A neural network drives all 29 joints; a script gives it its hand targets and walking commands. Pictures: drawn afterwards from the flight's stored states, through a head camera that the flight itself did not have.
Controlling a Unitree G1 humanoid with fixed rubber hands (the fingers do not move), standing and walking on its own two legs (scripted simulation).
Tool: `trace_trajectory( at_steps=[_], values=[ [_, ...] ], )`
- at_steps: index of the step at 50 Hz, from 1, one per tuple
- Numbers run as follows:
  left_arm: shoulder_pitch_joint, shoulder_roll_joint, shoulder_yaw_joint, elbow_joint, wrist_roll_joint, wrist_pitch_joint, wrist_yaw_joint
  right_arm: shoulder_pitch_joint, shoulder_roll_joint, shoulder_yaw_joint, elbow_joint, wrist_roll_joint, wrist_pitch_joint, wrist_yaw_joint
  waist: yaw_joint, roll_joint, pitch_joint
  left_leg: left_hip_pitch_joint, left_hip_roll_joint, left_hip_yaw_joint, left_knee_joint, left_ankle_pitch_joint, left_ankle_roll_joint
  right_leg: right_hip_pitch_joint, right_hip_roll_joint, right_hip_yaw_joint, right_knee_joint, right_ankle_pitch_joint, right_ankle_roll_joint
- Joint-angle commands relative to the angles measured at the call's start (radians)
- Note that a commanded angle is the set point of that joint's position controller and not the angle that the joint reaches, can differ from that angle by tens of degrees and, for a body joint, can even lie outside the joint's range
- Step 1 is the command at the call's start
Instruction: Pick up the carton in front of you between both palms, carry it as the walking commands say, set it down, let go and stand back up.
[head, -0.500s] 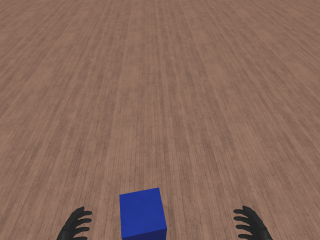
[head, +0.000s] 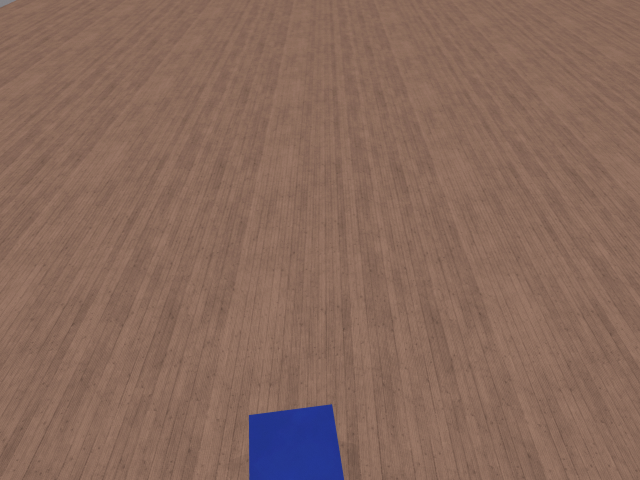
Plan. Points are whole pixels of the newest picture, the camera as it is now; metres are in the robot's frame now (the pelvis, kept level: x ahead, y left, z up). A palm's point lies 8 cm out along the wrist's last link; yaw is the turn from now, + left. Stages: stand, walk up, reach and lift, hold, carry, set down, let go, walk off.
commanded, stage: stand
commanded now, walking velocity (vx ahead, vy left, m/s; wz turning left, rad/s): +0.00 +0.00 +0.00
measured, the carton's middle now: (295, 468) +0.33 +0.06 -0.64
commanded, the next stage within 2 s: none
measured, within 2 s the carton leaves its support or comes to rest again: neither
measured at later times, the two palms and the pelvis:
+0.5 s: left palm out of the picture -0.01 +0.27 -0.13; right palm out of the picture +0.04 -0.24 -0.12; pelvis +0.00 +0.01 +0.00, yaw +2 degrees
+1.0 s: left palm out of the picture -0.09 +0.23 -0.14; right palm out of the picture -0.04 -0.22 -0.13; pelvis -0.02 +0.00 +0.01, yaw +3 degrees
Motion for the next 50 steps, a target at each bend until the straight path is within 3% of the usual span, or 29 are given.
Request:
trace_trajectory(
  at_steps=[1,11,23,50],
  values=[
    [0.052,0.108,0.025,-0.037,-0.004,-0.002,0.009,0.046,-0.121,-0.027,-0.038,0.003,-0.003,-0.01,0.003,0.023,0.012,0.029,0.118,-0.116,-0.028,0.485,0.02,0.008,-0.097,0.061,-0.008,0.563,-0.003],
    [0.087,0.106,0.02,0.038,-0.006,0.026,0.017,0.051,-0.116,-0.019,0.001,0.003,0.022,-0.022,0.004,0.044,0.048,0.04,0.117,-0.141,-0.024,0.499,0.044,-0.003,-0.082,0.035,-0.018,0.426,-0.009],
    [0.125,0.079,0.007,0.175,-0.003,0.041,0.012,0.065,-0.098,-0.004,0.086,0.005,0.038,-0.023,0.002,0.046,0.114,0.055,0.113,-0.167,-0.076,0.418,0.043,0.018,-0.085,0.031,-0.087,0.309,-0.011],
    [0.168,-0.02,-0.013,0.42,-0.005,0.044,0.014,0.095,-0.009,0.03,0.307,0.013,0.049,-0.03,-0.005,0.043,0.192,0.045,0.109,-0.17,-0.142,0.326,0.029,0.056,-0.095,0.026,-0.157,0.269,-0.021]
  ],
)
